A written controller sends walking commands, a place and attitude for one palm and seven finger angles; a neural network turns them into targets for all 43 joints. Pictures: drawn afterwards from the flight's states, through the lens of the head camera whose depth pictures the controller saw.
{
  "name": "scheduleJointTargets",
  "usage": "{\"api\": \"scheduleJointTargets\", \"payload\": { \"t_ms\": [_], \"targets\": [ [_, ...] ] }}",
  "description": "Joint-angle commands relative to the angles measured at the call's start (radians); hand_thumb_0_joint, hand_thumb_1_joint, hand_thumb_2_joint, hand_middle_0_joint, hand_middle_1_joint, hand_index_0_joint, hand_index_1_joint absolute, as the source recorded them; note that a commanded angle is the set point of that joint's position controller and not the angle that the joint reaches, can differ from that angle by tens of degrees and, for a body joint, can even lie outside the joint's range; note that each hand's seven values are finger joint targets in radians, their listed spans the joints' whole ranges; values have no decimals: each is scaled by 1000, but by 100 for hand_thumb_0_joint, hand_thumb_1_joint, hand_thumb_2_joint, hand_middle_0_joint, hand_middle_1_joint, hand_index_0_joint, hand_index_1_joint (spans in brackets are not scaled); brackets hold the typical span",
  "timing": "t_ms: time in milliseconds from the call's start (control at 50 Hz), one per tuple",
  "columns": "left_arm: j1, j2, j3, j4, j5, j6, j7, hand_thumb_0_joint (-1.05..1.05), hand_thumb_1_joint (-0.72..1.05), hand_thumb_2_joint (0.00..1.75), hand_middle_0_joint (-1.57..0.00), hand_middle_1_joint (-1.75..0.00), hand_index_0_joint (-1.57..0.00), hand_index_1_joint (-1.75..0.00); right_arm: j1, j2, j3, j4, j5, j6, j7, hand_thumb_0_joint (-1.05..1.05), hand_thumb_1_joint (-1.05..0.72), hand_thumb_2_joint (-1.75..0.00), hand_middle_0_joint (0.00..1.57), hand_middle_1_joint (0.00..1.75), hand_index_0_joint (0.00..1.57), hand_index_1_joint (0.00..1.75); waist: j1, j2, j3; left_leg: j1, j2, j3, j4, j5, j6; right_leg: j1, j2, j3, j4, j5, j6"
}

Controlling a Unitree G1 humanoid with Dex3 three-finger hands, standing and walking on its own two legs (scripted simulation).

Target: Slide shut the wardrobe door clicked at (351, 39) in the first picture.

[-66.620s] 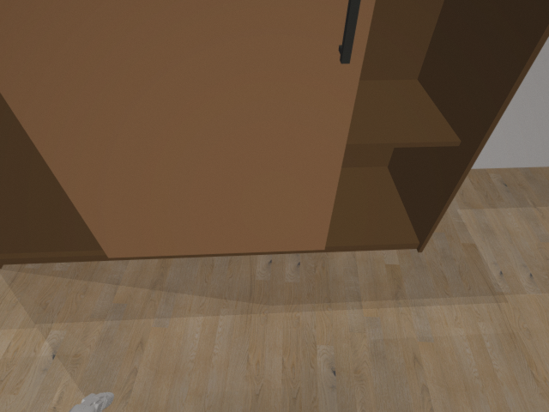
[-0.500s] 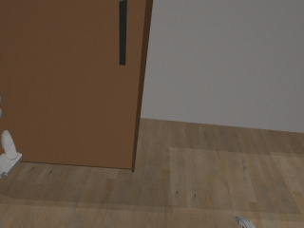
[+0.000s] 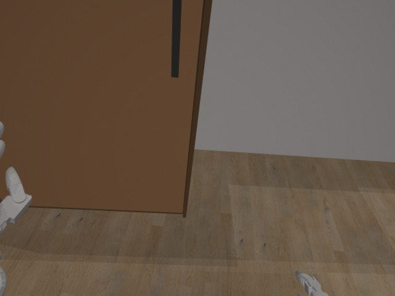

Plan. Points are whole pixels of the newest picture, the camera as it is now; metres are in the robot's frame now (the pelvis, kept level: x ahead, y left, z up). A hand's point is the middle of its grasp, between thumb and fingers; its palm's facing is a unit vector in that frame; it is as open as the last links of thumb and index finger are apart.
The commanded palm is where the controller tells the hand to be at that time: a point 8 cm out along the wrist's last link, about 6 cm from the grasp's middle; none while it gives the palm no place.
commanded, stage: stop stepping back and stand still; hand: left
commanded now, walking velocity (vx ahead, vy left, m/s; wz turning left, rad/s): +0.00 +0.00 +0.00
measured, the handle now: (176, 37) +0.66 +0.12 +0.24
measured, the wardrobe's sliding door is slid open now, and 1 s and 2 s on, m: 0.00 0.00 0.00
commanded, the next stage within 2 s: let the arm hang, fingers relaxed in 0.54 s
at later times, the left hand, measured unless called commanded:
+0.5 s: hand (39, 179) +0.24 +0.28 +0.16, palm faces +0.41 -0.81 -0.41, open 7.4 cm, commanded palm +0.17 +0.31 +0.19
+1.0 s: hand out of the picture +0.03 +0.19 -0.17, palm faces +0.02 -0.99 -0.16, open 7.0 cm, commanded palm none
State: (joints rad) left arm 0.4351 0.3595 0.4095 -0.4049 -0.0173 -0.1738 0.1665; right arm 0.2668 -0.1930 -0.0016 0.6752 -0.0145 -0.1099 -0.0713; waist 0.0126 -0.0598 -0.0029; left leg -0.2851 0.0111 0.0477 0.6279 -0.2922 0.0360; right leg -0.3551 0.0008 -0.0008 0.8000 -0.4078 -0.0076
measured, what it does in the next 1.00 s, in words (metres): stands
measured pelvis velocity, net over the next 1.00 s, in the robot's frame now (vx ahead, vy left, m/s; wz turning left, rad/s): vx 0.00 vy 0.01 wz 0.02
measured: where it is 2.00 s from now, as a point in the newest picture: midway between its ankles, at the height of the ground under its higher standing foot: outside the picture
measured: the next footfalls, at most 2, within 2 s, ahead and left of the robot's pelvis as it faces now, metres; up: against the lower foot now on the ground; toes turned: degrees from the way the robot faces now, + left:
none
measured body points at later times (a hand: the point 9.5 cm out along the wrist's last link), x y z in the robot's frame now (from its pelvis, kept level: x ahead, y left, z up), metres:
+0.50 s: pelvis +0.03 +0.02 +0.01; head +0.05 +0.04 +0.46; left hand +0.21 +0.32 +0.19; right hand +0.20 -0.21 -0.06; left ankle +0.03 +0.10 -0.73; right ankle +0.03 -0.12 -0.73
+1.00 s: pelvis +0.00 +0.01 +0.01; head +0.02 +0.03 +0.46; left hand +0.03 +0.24 -0.15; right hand +0.05 -0.25 -0.12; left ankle +0.03 +0.10 -0.73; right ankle +0.03 -0.12 -0.73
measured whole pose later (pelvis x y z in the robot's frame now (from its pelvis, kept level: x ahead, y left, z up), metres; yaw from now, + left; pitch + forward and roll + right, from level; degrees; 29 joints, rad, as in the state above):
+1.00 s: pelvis +0.00 +0.01 +0.01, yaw +1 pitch -1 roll -1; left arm 0.29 0.20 0.01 0.89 0.02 0.05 0.02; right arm 0.25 -0.23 0.01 0.94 -0.03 0.04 0.01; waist -0.01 -0.05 0.06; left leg -0.30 -0.02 0.03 0.55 -0.24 0.04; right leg -0.28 -0.02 -0.04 0.53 -0.23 0.01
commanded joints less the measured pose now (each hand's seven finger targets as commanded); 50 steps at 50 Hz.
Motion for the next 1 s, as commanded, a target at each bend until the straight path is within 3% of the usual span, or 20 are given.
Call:
{"api": "scheduleJointTargets", "payload": {
  "t_ms": [0, 40, 60, 100, 120, 160, 200, 260, 280, 420, 460, 600, 620, 640, 700, 760, 800, 840, 900, 980],
  "targets": [
    [-73, 225, 95, -388, 17, -103, 9, 0, 90, 90, -20, -30, -20, -30, -122, -118, -32, -173, 4, -98, 16, 0, -90, -90, 20, 30, 20, 30, 0, 326, -12, -68, 223, -256, -351, -42, 95, 84, -20, -4, -94, 43, 14],
    [4, 213, 102, -341, 20, -98, 9, 0, 90, 90, -20, -30, -20, -30, -123, -125, -30, -177, 13, -91, 23, 0, -90, -90, 20, 30, 20, 30, 2, 285, -14, -170, 168, -164, -285, -101, 49, 249, -3, -31, -270, 125, 10],
    [50, 218, 119, -309, 16, -97, 8, 0, 90, 90, -20, -30, -20, -30, -118, -127, -33, -182, 13, -86, 24, 0, -90, -90, 20, 30, 20, 30, -2, 229, -19, -165, 128, -128, -248, -95, 26, 265, -12, -10, -338, 143, 0],
    [46, 215, 130, -260, 4, -104, 1, 0, 90, 90, -20, -30, -20, -30, -111, -124, -37, -190, 9, -70, 24, 0, -90, -90, 20, 30, 20, 30, -19, 79, 8, -142, 54, -75, -119, -60, -11, 172, -103, 164, -443, 139, -56],
    [35, 225, 148, -235, -6, -109, -1, 0, 90, 90, -20, -30, -20, -30, -108, -122, -34, -187, 6, -64, 22, 0, -90, -90, 20, 30, 20, 30, -26, 65, -4, -91, 45, -67, -93, -20, -17, 125, -146, 218, -464, 157, -77],
    [26, 199, 130, -199, -17, -100, -2, 0, 90, 90, -20, -30, -20, -30, -107, -127, -47, -179, 19, -57, 17, 0, -90, -90, 20, 30, 20, 30, -27, 14, -43, 6, 49, -71, -84, 26, -16, 86, -131, 202, -454, 146, -68],
    [40, 195, 122, -197, -23, -97, -6, 0, 90, 90, -20, -30, -20, -30, -119, -126, -41, -183, 22, -48, 10, 0, -90, -90, 20, 30, 20, 30, -24, 37, -62, 49, 73, -94, -144, 96, -7, 97, -94, 141, -414, 224, -43],
    [20, 198, 113, -220, -21, -97, -7, 0, 90, 90, -20, -30, -20, -30, -142, -127, -33, -196, 26, -47, -2, 0, -90, -90, 20, 30, 20, 30, -12, 142, -74, 48, 114, -139, -241, 204, 4, 159, -39, 52, -338, 335, -4],
    [20, 198, 110, -232, -18, -97, -6, 0, 90, 90, -20, -30, -20, -30, -138, -124, -31, -199, 26, -47, -4, 0, -90, -90, 20, 30, 20, 30, -8, 133, -82, 42, 126, -144, -247, 257, 5, 187, -32, 30, -321, 366, 4],
    [53, 217, 116, -338, -16, -107, 2, 0, 90, 90, -20, -30, -20, -30, -137, -123, -37, -219, 25, -53, -3, 0, -90, -90, 20, 30, 20, 30, -2, 184, -152, 93, 103, -99, -206, 431, -20, 251, -45, 20, -307, 503, -1],
    [80, 226, 132, -337, -19, -107, 4, 0, 90, 90, -20, -30, -20, -30, -140, -127, -41, -224, 26, -50, -2, 0, -90, -90, 20, 30, 20, 30, -2, 199, -142, 79, 96, -94, -210, 399, -24, 254, -47, 25, -319, 492, -4],
    [109, 198, 132, -246, -31, -101, 1, 0, 90, 90, -20, -30, -20, -30, -138, -125, -40, -225, 30, -28, -5, 0, -90, -90, 20, 30, 20, 30, -8, 131, -105, 41, 92, -92, -232, 264, -25, 236, -50, 45, -363, 436, -2],
    [26, 50, -302, 505, 51, 52, -149, 0, 90, 90, -20, -30, -20, -30, -190, -316, -85, 10, 35, -79, 85, 0, -90, -90, 20, 30, 20, 30, -60, 121, -31, -7, 90, -86, -58, 390, -11, 89, -134, 8, -245, 553, -9],
    [6, 49, -271, 530, 44, 134, -164, 0, 90, 90, -20, -30, -20, -30, -125, -265, -89, 2, 37, -13, 87, 0, -90, -90, 20, 30, 20, 30, -46, 130, -88, 27, 106, -81, -88, 336, -20, 57, -130, 52, -279, 408, -13],
    [-56, 10, -296, 621, 48, 162, -169, 0, 90, 90, -20, -30, -20, -30, -119, -241, -63, 1, 11, 29, 78, 0, -90, -90, 20, 30, 20, 30, -26, 73, -74, -78, 147, -177, -168, 225, 39, 67, -73, -3, -216, 190, 1],
    [-135, 49, -315, 783, 54, 167, -168, 0, 90, 90, -20, -30, -20, -30, -135, -253, -54, 25, -4, 52, 75, 0, -90, -90, 20, 30, 20, 30, -14, -113, -56, -89, 121, -182, -170, 212, 39, 116, -82, 29, -263, 242, -15],
    [-171, 59, -330, 902, 51, 171, -164, 0, 90, 90, -20, -30, -20, -30, -125, -241, -49, 57, -8, 70, 73, 0, -90, -90, 20, 30, 20, 30, -18, -130, -45, -47, 75, -149, -145, 170, 30, 101, -112, 80, -313, 270, -34],
    [-201, 44, -354, 1010, 45, 178, -159, 0, 90, 90, -20, -30, -20, -30, -109, -206, -37, 94, -10, 90, 72, 0, -90, -90, 20, 30, 20, 30, -31, -63, -19, 1, 48, -130, -154, 96, 20, 48, -126, 108, -364, 191, -44],
    [-192, 19, -374, 1146, 39, 181, -154, 0, 90, 90, -20, -30, -20, -30, -92, -169, -22, 153, -13, 108, 72, 0, -90, -90, 20, 30, 20, 30, -27, 117, 22, -18, 56, -145, -235, -35, 16, 45, -98, 93, -400, 51, -32],
    [-153, 12, -358, 1275, 39, 172, -151, 0, 90, 90, -20, -30, -20, -30, -55, -169, -33, 210, -14, 114, 61, 0, -90, -90, 20, 30, 20, 30, -15, 249, -1, -53, 68, -163, -285, -153, 18, 127, -80, 68, -425, 60, -38]
  ]
}}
